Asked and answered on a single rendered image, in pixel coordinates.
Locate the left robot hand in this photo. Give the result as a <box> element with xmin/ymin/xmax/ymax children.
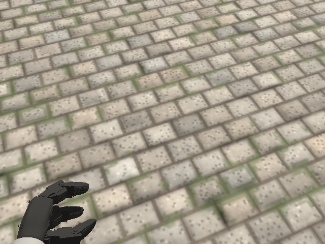
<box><xmin>17</xmin><ymin>180</ymin><xmax>96</xmax><ymax>244</ymax></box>

